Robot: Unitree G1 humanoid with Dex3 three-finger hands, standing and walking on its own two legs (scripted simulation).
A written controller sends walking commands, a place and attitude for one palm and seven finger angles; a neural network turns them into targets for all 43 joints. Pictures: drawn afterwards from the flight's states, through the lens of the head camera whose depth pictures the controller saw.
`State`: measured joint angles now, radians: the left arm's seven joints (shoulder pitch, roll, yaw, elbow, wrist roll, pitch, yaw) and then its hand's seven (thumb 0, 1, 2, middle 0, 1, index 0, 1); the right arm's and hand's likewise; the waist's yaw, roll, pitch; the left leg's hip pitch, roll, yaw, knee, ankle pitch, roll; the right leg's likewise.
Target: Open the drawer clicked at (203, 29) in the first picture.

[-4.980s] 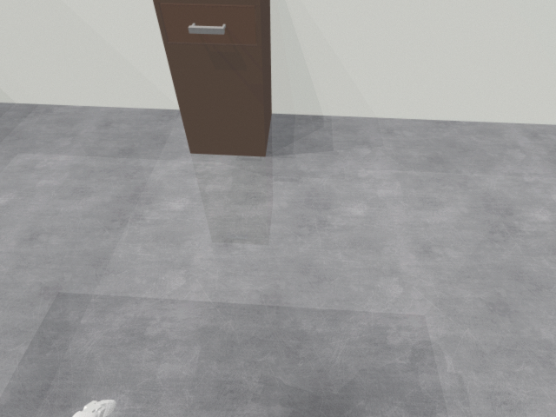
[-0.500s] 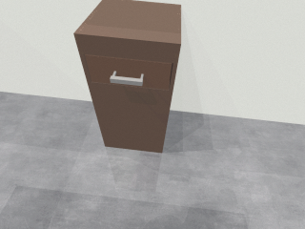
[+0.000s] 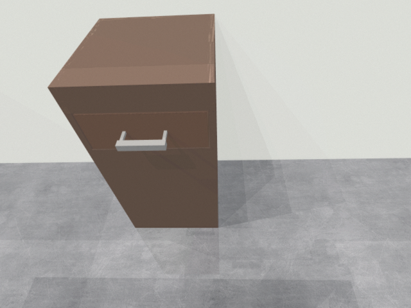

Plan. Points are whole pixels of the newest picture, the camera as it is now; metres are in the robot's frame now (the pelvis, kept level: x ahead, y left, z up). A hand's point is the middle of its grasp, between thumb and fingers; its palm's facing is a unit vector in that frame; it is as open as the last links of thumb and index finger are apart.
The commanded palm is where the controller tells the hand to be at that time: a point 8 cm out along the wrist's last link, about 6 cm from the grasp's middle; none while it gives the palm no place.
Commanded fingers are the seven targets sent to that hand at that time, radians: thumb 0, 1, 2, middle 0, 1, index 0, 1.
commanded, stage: come to a stop and stand still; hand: left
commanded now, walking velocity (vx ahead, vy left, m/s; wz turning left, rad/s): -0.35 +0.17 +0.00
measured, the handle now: (142, 139) +0.58 +0.21 -0.06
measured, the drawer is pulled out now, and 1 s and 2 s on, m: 0.00 0.00 0.00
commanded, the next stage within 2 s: look again from close up in 1.76 s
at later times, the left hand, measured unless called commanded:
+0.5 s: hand out of the picture +0.06 +0.23 -0.17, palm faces +0.04 -0.98 -0.22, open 7.3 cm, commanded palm none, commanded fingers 0.00 0.90 0.90 -0.20 -0.30 -0.20 -0.30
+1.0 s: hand out of the picture +0.02 +0.14 -0.16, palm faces +0.00 -0.98 -0.19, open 7.3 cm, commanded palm none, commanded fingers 0.00 0.90 0.90 -0.20 -0.30 -0.20 -0.30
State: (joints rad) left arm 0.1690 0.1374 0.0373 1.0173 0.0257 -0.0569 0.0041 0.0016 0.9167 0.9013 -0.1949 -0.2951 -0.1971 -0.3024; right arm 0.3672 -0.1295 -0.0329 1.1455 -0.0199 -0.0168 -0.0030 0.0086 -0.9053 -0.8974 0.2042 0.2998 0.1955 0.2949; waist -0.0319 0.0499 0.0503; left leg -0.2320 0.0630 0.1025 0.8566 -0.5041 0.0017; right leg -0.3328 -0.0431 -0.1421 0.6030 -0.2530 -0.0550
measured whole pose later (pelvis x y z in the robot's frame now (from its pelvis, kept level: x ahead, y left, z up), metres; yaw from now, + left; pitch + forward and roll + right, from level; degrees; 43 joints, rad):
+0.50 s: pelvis +0.03 +0.03 +0.01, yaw -1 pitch +0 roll +0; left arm 0.21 0.22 0.05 1.03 0.02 0.06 0.03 0.00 0.91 0.90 -0.20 -0.30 -0.20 -0.30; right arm 0.14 -0.15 -0.01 0.99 -0.02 0.01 -0.03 0.01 -0.91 -0.90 0.20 0.30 0.19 0.29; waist 0.02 -0.04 0.07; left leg -0.28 0.03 0.09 0.46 -0.19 0.03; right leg -0.38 -0.01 0.00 0.98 -0.46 0.03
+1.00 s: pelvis +0.01 -0.03 +0.01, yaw -1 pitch -2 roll +0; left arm 0.28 0.13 0.00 1.12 0.01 0.02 0.03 0.01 0.93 0.90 -0.20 -0.30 -0.20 -0.30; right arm 0.34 -0.16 -0.01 1.17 -0.02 0.03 -0.02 0.01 -0.91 -0.90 0.20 0.30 0.19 0.29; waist -0.03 0.03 0.02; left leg -0.25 0.10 0.03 0.44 -0.15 -0.06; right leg -0.10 0.03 -0.07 0.45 -0.32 -0.05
